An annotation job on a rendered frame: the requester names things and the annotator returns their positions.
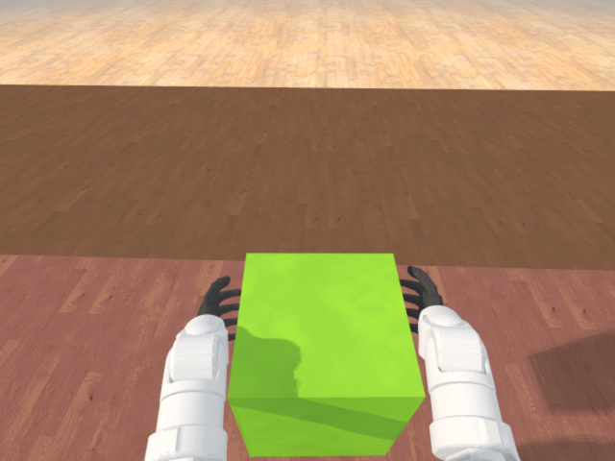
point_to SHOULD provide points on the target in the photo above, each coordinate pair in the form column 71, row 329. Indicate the robot left hand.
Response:
column 214, row 297

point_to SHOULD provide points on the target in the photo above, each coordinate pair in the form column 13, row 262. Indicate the robot right hand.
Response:
column 425, row 288

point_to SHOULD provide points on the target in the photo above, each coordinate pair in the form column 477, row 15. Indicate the carton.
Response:
column 324, row 362

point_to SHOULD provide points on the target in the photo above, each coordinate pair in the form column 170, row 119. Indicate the left robot forearm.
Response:
column 193, row 392

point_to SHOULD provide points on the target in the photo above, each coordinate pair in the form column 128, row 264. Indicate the right robot forearm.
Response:
column 467, row 423

